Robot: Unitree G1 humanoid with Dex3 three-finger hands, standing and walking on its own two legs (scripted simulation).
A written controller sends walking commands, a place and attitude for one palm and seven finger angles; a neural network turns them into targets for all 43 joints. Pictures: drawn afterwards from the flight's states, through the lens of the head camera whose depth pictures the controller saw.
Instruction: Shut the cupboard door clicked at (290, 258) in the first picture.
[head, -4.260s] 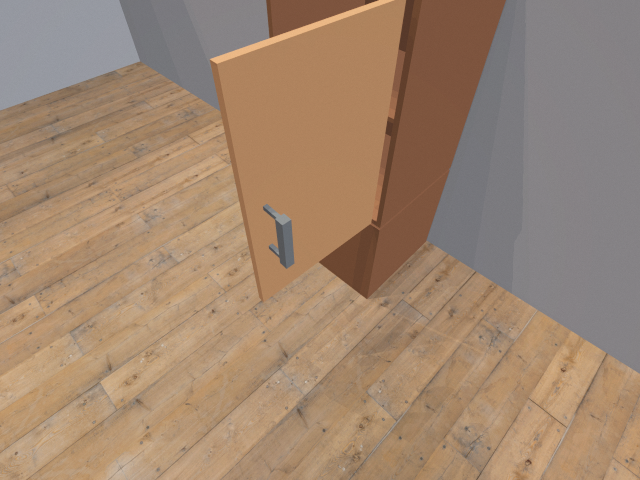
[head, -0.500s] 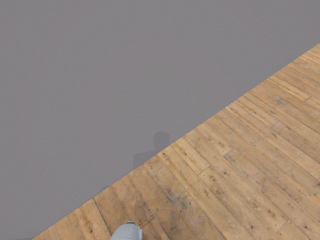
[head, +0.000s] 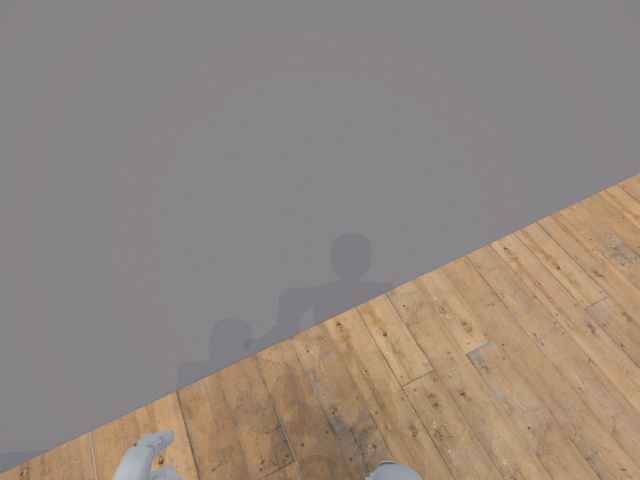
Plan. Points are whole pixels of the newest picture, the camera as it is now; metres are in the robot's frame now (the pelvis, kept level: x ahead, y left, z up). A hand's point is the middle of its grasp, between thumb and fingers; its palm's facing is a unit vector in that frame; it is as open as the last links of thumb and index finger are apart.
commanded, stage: turn to face it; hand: left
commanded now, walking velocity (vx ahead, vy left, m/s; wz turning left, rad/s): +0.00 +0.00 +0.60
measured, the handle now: out of the picture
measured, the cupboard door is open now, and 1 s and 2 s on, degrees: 87 87 87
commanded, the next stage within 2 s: none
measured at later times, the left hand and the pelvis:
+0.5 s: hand out of the picture -0.02 +0.15 -0.18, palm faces +0.40 -0.88 -0.26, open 7.4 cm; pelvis +0.04 -0.05 -0.01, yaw +22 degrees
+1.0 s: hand out of the picture +0.06 +0.12 -0.15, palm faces +0.58 -0.76 -0.29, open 7.4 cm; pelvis +0.09 -0.10 -0.01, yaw +39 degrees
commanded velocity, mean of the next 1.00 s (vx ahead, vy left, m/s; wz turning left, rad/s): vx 0.00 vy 0.00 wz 0.60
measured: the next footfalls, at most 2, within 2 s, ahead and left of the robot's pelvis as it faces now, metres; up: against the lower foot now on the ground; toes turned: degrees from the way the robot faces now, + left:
right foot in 0.06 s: +0.06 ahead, -0.14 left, +0.00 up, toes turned +1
left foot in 0.52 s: +0.03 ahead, +0.07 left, +0.00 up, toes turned +30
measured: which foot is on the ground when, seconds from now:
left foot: down 0.00-0.06, up 0.08-0.50, down 0.52-0.90, up 0.92-1.00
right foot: up 0.00-0.04, down 0.06-0.52, up 0.54-0.88, down 0.90-1.00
